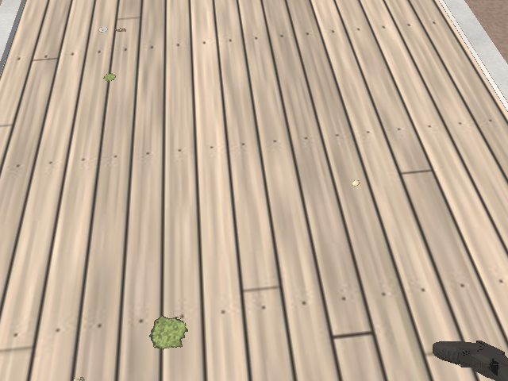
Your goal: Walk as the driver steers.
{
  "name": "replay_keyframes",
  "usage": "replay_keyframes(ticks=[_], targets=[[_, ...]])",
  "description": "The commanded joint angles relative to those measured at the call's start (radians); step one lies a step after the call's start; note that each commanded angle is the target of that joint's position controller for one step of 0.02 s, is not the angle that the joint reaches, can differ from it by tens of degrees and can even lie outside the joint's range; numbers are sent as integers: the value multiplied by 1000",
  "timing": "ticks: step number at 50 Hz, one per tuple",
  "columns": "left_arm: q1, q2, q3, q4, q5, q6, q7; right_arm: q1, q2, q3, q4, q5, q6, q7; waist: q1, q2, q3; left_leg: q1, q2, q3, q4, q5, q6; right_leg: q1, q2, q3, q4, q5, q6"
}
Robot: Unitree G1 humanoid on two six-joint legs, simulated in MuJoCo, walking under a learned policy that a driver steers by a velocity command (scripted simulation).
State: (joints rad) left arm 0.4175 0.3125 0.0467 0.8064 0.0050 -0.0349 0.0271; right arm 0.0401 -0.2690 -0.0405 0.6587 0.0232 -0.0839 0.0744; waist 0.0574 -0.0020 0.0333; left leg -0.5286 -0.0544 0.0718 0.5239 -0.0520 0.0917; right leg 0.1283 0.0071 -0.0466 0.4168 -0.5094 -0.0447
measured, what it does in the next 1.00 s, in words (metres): walks ahead, turning left: right foot, then left foot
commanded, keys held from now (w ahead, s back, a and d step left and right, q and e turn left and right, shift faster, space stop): w+q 0.48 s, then w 0.44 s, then w+e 0.08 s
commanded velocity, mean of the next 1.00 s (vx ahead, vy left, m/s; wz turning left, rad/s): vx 0.49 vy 0.00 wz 0.35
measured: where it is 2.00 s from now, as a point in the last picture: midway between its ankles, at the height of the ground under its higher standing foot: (235, 178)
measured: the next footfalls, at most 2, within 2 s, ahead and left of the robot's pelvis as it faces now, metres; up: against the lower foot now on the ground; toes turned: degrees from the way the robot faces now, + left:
right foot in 0.44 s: +0.46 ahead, -0.11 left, +0.00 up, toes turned +19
left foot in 0.94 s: +0.62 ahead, +0.22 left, +0.00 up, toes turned +23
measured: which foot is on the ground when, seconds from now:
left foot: down 0.00-0.44, up 0.46-0.92, down 0.94-1.00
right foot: up 0.00-0.42, down 0.44-0.96, up 0.98-1.00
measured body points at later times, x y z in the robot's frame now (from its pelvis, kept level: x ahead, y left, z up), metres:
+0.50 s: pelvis +0.30 -0.03 +0.01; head +0.33 -0.04 +0.46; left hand +0.44 +0.27 -0.05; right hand +0.44 -0.30 -0.11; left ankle +0.14 +0.08 -0.66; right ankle +0.42 -0.12 -0.71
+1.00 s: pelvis +0.54 +0.08 +0.01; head +0.57 +0.10 +0.46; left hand +0.42 +0.34 -0.12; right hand +0.85 -0.04 -0.05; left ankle +0.59 +0.20 -0.71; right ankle +0.44 -0.12 -0.67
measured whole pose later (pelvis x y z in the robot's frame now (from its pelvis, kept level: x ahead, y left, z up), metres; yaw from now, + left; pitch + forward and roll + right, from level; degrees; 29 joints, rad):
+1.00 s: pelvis +0.54 +0.08 +0.01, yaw +22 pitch +2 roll -1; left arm 0.41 0.30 0.05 0.86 -0.02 -0.06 0.00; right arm 0.04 -0.26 -0.03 0.63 0.00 -0.07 0.03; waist 0.08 0.00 0.03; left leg -0.45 0.00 0.03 0.57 -0.13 0.05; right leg -0.14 -0.02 0.02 0.80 -0.50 0.00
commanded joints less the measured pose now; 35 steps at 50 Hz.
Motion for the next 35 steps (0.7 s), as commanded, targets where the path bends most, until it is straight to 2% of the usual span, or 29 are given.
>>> replay_keyframes(ticks=[1,2,3,4,5,6,9,12,14,16,18,20,21,22,23,24,25,26,27,29,30,33,35], targets=[[103,29,-9,-120,23,-34,-6,386,-301,-97,7,2,-2,-21,-119,247,-420,1005,370,-747,-43,-216,331,-732,44,47,922,144,59],[-6,114,2,-122,-2,-70,-22,400,-198,-75,12,6,3,-30,-192,153,-448,1017,371,-871,-181,-307,306,-839,47,192,1027,-4,47],[-119,144,12,-172,-44,-93,-34,340,-188,-68,4,-2,7,-40,-188,117,-273,884,347,-721,-217,-283,258,-914,-9,197,1009,70,35],[-168,132,2,-190,-37,-109,-33,280,-181,-65,-11,-5,8,-45,-152,3,-177,719,309,-625,-240,-196,235,-891,-49,179,928,133,25],[-186,124,6,-194,-14,-114,-29,231,-166,-59,-21,-10,8,-46,-109,-44,-98,577,270,-556,-263,-86,225,-857,-72,165,846,160,33],[-164,124,11,-195,-3,-106,-28,201,-153,-53,-35,-23,5,-51,-68,-15,-79,479,242,-507,-290,-16,227,-794,-93,166,810,180,41],[-120,91,3,-190,13,-75,-25,170,-149,-52,-34,-9,5,-63,-21,36,-37,296,204,-414,-336,75,236,-734,-112,127,674,191,95],[-233,44,-19,-227,22,-70,-22,182,-184,-63,-22,-3,8,-76,-53,49,-2,159,131,-308,-333,59,189,-660,-86,88,426,383,128],[-326,34,-23,-244,13,-77,-27,231,-196,-68,-6,3,17,-82,-101,58,-12,143,106,-299,-308,-8,149,-587,-42,79,261,547,135],[-366,56,-14,-256,-6,-82,-32,277,-204,-71,11,11,25,-84,-119,74,-31,190,128,-348,-274,-75,126,-548,-19,102,179,597,136],[-360,91,3,-259,-15,-86,-34,288,-196,-70,15,15,32,-87,-106,94,-43,266,159,-418,-208,-139,98,-532,-26,141,123,559,118],[-312,114,22,-250,-18,-92,-35,282,-187,-70,12,8,39,-86,-69,115,-54,306,175,-466,-124,-149,70,-468,-25,135,97,466,82],[-240,127,35,-234,-16,-94,-32,282,-160,-62,9,3,41,-84,-30,114,-79,293,147,-457,-50,-136,45,-366,-29,122,70,433,53],[-125,166,51,-228,-1,-98,-26,291,-98,-40,-3,-7,38,-78,26,55,-176,236,88,-399,168,-182,8,-179,-135,212,60,368,-3],[-30,250,70,-219,22,-89,-20,401,-11,-14,-26,-6,29,-75,0,-211,-319,-32,-45,-258,521,-497,-61,139,-369,582,-4,218,-125],[13,239,74,-189,9,-78,-34,436,-73,-18,-40,24,24,-76,-10,-360,-337,-242,-7,-235,736,-548,-77,176,-460,918,-113,-76,-198],[-32,155,54,-204,3,-77,-35,369,-151,-39,-22,28,29,-81,18,-200,-210,-279,38,-255,814,-440,-85,75,-404,811,-145,-150,-165],[-73,120,42,-199,5,-73,-34,288,-164,-43,-32,12,34,-82,19,-119,-122,-266,66,-219,807,-355,-88,-36,-354,637,-140,-17,-134],[-108,95,33,-194,12,-70,-36,242,-152,-42,-43,-3,34,-83,5,-78,-70,-233,89,-213,762,-301,-89,-133,-304,516,-145,138,-128],[-133,68,24,-174,16,-75,-35,229,-119,-41,-49,0,37,-74,-29,-117,-28,-161,121,-205,675,-252,-86,-231,-244,375,-186,296,-125],[-129,62,24,-162,10,-79,-36,234,-101,-37,-42,1,39,-71,-36,-122,-31,-144,120,-192,640,-246,-87,-239,-233,338,-202,343,-135],[-106,94,35,-125,-6,-86,-38,179,-66,-22,-53,-13,41,-67,-39,-92,-16,-169,130,-171,488,-204,-93,-229,-249,275,-240,466,-171],[-101,114,40,-106,-11,-79,-36,121,-51,-11,-62,-17,32,-59,-26,-73,-11,-163,143,-147,352,-116,-96,-215,-245,227,-257,505,-173]])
